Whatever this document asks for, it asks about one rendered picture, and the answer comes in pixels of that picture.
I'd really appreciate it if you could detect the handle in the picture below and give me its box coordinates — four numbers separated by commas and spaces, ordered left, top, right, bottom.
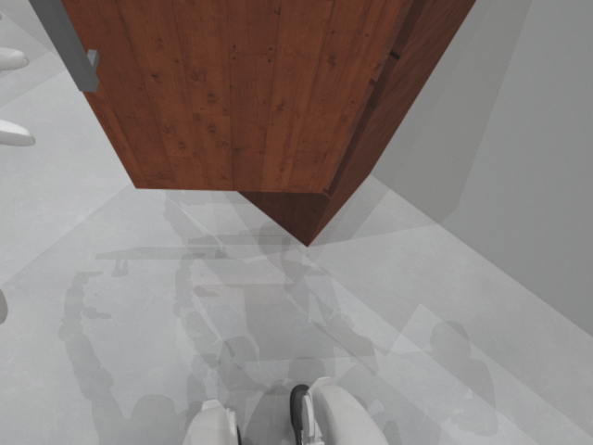
29, 0, 99, 93

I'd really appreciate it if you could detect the right robot foot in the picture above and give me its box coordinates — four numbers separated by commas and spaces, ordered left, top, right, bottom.
290, 385, 309, 445

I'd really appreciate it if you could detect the left robot shin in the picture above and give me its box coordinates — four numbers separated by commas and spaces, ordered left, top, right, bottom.
201, 400, 224, 411

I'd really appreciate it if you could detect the cupboard door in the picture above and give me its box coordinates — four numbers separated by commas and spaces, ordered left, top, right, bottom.
61, 0, 404, 193

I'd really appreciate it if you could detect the robot left hand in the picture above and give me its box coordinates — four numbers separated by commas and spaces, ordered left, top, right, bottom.
0, 14, 35, 146

